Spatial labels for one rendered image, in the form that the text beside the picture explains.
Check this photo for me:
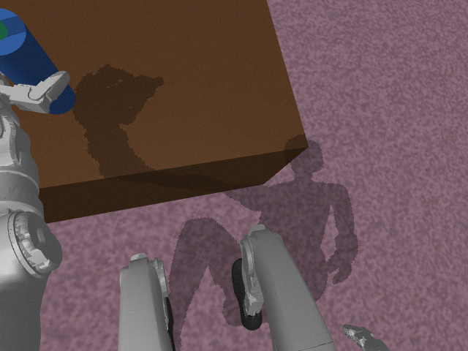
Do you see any left robot hand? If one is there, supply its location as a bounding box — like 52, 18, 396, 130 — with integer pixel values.
0, 71, 70, 114

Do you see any left robot arm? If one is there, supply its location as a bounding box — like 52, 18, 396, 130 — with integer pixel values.
0, 102, 62, 351

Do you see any bottle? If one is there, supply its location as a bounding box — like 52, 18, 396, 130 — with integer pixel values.
0, 8, 75, 115

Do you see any right robot hand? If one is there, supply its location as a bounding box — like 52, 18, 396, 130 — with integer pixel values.
342, 325, 390, 351

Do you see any right robot foot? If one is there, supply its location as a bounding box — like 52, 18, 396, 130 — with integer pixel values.
232, 258, 263, 331

